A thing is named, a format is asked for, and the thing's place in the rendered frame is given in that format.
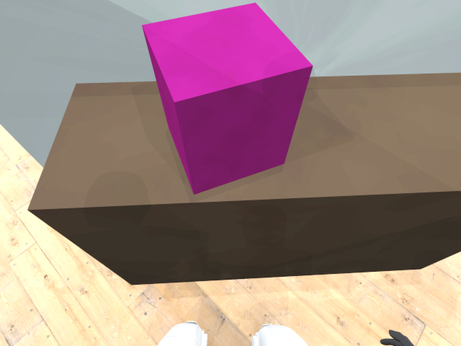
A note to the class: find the carton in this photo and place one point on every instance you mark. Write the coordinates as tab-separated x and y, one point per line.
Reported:
232	85

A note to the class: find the robot thigh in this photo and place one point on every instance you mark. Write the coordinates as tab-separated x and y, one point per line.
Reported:
184	334
277	335

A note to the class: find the pedestal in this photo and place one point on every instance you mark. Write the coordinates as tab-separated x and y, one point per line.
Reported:
371	182

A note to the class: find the robot right hand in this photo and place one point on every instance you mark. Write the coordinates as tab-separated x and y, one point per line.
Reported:
398	339

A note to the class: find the robot left thigh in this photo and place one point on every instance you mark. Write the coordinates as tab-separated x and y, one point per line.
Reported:
184	334

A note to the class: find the robot right thigh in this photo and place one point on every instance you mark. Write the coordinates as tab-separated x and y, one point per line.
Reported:
277	335

